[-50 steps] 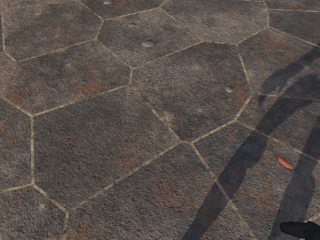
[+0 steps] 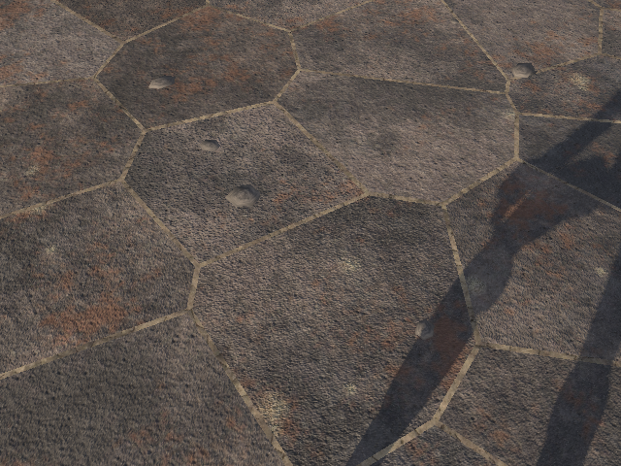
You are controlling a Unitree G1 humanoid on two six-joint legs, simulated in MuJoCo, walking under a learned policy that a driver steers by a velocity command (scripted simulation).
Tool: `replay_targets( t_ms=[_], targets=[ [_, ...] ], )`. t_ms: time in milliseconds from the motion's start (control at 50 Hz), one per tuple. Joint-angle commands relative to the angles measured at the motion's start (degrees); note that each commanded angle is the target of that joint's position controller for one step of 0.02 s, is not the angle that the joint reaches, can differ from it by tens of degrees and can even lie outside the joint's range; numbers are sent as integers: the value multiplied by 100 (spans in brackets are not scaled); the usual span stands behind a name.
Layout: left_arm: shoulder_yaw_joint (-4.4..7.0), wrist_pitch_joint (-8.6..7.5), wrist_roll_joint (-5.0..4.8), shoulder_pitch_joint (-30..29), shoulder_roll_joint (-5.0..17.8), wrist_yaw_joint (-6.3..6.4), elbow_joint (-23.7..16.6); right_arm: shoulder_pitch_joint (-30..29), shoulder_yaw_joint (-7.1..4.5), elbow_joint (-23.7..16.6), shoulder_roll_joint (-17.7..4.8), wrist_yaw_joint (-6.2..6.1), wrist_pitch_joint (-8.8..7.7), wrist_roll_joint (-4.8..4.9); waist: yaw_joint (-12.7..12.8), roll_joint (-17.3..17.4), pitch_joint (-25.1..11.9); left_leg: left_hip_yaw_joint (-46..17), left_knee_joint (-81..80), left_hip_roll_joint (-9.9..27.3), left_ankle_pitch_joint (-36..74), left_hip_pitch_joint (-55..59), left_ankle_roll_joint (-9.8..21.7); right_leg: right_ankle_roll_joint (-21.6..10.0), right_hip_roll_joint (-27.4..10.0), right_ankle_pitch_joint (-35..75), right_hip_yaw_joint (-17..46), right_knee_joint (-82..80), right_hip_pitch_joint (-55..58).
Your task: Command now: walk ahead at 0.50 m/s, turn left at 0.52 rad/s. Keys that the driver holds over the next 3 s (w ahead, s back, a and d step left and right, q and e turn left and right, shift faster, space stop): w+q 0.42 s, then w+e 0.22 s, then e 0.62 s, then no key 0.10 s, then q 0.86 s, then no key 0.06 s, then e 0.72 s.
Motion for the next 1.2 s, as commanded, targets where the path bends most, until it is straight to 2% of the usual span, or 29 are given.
replay_targets(
  t_ms=[20,60,80,100,120,140,160,180,220,320,420,520,560,580,600,620,640,660,700,740,800,960,1040,1060,1080,1100,1120,1160,1200],
  targets=[
    [296,58,-93,-156,1160,50,-273,-383,-151,-609,-515,77,-48,-5,-214,-569,196,358,-191,-245,-629,97,295,-796,-1795,4246,341,292,61],
    [312,154,-154,-307,1269,73,-311,627,-367,-433,-856,45,-3,17,-846,-634,-467,682,-363,-764,-914,1538,595,-595,-1611,5691,127,1892,-109],
    [248,149,-140,-280,1147,91,-342,1582,-575,-178,-1227,-44,33,30,-1310,-434,-973,474,-647,-920,-629,3104,821,-358,-1363,5065,38,3295,-940],
    [36,69,119,151,468,67,-601,1899,-744,-108,-1942,-161,60,64,-979,1031,-1397,-2053,-819,499,-753,5071,1610,46,-634,865,118,5467,-3312],
    [-88,-148,75,62,340,12,-751,1796,-660,-371,-1914,-109,-58,28,-873,1012,-2363,-4890,-1956,1373,-1932,5903,2417,151,232,-1684,1563,6634,-4550],
    [34,-290,-171,-686,842,-48,-895,1709,-521,-351,-1436,-56,-154,-15,-1156,311,-1847,-4374,-2330,1299,-1955,5622,2029,10,-100,-1254,2053,6742,-5153],
    [10,-370,-220,-901,806,-51,-987,1485,-469,-325,-1259,-58,-217,-17,-995,192,-1175,-3598,-2314,1095,-1630,4884,1817,-117,-334,-743,1992,6356,-5238],
    [15,-393,-80,-873,774,-1,-902,1088,-406,-368,-1057,-73,-233,0,-716,-159,-745,-2930,-2286,828,-1010,4043,1608,-119,-579,-349,1981,5846,-4932],
    [81,-286,71,-685,840,11,-826,667,-317,-540,-814,-132,-238,-94,-376,58,-536,-2282,-2476,490,-109,3043,1486,-33,-777,111,2014,5269,-4171],
    [-19,-108,138,-1173,506,23,-971,941,-387,-426,-1057,-304,-260,-47,-459,38,-294,-1588,-2628,162,653,2372,1412,356,-577,1165,1815,3786,-4094],
    [-96,-199,30,-2121,408,-96,-1187,1313,-408,-266,-1124,-385,-177,13,-841,278,-136,-1646,-2487,12,-354,2240,1099,380,-181,2389,1813,2016,-3538],
    [-51,-300,3,-2013,621,-251,-1141,1534,-363,-34,-1008,-383,-162,-50,-830,488,-67,-1907,-2014,586,-1,3233,983,-55,-291,1936,1788,1592,-3557],
    [28,-315,15,-1490,766,-229,-1003,1415,-356,-21,-1000,-370,-131,-55,-515,508,-228,-1699,-1404,480,1409,3480,830,-366,-96,1540,1501,1323,-2924],
    [121,-328,52,-810,959,-209,-814,1412,-297,-42,-870,-369,-120,-92,-219,316,-764,-1368,-425,164,2050,3370,689,-607,-168,1724,1603,1363,-1922],
    [186,-334,99,24,1291,-226,-722,1666,-197,-144,-670,-399,-130,-196,-44,-462,-1668,-990,1259,-311,903,2398,445,-1148,-1060,1928,2964,1524,-286],
    [274,-274,48,380,1582,-301,-519,2261,-115,-182,-382,-382,-218,-98,-284,-2181,-1934,-550,2968,-1131,-2614,285,-30,-1964,-1988,572,5578,657,1170],
    [129,-261,-144,332,1063,-340,-548,1887,-161,-205,-835,-359,-291,-61,-114,-1516,-1534,-944,3447,-813,-2909,-497,-2,-1843,-1985,-704,6127,262,1111],
    [59,-220,-101,-114,842,-312,-660,1163,-218,-341,-1022,-334,-345,-10,-61,-970,-710,-844,3438,-610,-2433,-710,-13,-1641,-1819,-1,5282,242,374],
    [8,-145,23,-496,761,-260,-775,615,-214,-495,-903,-340,-435,-211,-234,-276,-275,-632,2934,-358,-1980,-373,-137,-1523,-1417,2747,4144,360,-642],
    [-40,-127,57,-518,665,-197,-746,720,-201,-534,-727,-351,-400,-279,-446,-580,-527,-580,2346,-290,-1884,167,-324,-1474,-1089,4610,3485,461,-912],
    [78,-38,0,-396,1003,-86,-645,683,-144,-534,-528,-431,-250,-220,-499,-695,-727,-401,1531,-488,-1758,348,-574,-1529,-988,5450,3137,547,-1155],
    [145,427,-105,-155,1033,208,-574,-450,-146,-716,-506,-367,-167,-136,-196,-856,-693,-637,-264,-886,-496,829,-637,-1062,-710,3641,3539,877,-1391],
    [147,509,-95,-524,977,242,-798,-171,-248,-624,-708,-316,-315,-124,-469,-1025,-613,-717,-1434,-870,-337,1542,-406,-885,-572,2865,4146,1393,-1292],
    [109,506,-83,-601,864,237,-877,28,-282,-575,-796,-337,-355,-157,-575,-924,-695,-759,-1927,-602,446,2202,-242,-706,-349,2471,4077,1726,-1525],
    [15,482,21,-407,569,218,-967,277,-347,-600,-1132,-401,-345,-255,-509,-153,-1201,-1591,-1737,494,1940,3358,208,-431,43,1050,3583,2798,-2142],
    [-36,475,-29,298,373,221,-999,299,-357,-576,-1277,-416,-240,-419,-135,1202,-1450,-3148,-1649,1685,3384,4258,1286,-91,875,-2173,2839,3896,-3401],
    [66,494,7,641,918,198,-853,377,-325,-552,-974,-399,-166,-268,-149,1096,-1518,-3600,-1690,2060,2819,4056,1630,160,425,-2331,2568,4942,-3699],
    [234,654,-82,170,1255,223,-732,4,-207,-656,-602,-400,-87,-217,-242,294,-946,-2250,-1692,1261,1798,3360,1188,443,156,-1482,2391,5649,-3837],
    [205,777,-86,-38,1055,224,-833,-238,-195,-640,-678,-423,-2,-219,-223,414,-613,-1582,-1939,899,1178,2664,1078,556,24,-959,2161,5706,-3714]
  ],
)
Next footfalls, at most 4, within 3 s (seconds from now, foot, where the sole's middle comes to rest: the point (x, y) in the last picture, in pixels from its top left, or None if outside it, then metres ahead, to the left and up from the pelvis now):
0.08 left None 0.22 0.12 -0.77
0.58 right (352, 440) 0.53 -0.02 -0.77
1.08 left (260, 373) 0.67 0.19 -0.77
1.48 right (373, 416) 0.58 -0.07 -0.77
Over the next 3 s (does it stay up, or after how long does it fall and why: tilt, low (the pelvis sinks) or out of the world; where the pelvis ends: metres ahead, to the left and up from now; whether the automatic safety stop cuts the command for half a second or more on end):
stays up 0.58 0.04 0.00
